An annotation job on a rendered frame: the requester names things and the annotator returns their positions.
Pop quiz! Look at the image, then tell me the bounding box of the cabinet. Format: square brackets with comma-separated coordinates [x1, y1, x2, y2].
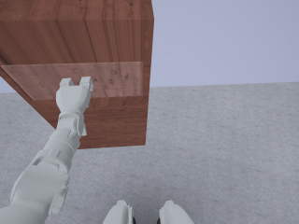
[0, 0, 154, 149]

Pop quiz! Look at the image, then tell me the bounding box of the left robot thigh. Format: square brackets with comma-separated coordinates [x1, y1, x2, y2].
[103, 204, 134, 224]

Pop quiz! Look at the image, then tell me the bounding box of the left robot forearm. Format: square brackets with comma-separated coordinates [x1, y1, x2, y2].
[10, 110, 84, 204]

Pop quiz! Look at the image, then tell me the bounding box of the robot left shin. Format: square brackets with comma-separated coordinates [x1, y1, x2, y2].
[117, 200, 128, 206]

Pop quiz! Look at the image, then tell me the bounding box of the robot left hand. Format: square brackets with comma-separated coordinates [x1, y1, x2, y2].
[56, 77, 94, 136]

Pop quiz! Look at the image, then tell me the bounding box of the drawer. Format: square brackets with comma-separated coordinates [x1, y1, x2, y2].
[1, 62, 143, 101]

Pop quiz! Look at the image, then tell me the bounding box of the left robot upper arm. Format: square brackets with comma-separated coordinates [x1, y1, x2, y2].
[0, 165, 70, 224]

